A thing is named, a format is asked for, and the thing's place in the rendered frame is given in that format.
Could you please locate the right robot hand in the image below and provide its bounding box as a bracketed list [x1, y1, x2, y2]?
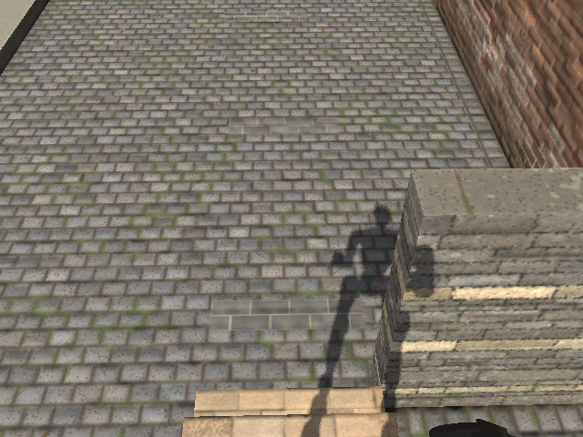
[429, 419, 516, 437]

